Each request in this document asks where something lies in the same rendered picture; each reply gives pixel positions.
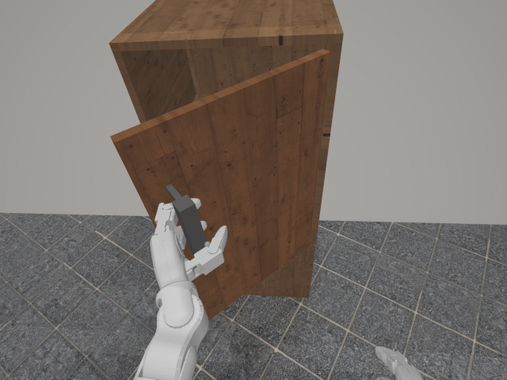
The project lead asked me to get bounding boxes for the robot right hand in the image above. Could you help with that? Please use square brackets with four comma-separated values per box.
[375, 346, 423, 380]

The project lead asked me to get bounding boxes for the cupboard door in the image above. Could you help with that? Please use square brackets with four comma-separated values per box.
[110, 49, 330, 320]

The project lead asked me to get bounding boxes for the robot left forearm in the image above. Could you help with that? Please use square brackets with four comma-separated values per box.
[133, 280, 208, 380]

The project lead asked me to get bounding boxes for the robot left hand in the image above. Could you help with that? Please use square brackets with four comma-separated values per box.
[150, 198, 227, 290]

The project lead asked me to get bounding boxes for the handle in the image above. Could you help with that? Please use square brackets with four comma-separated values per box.
[166, 184, 207, 256]

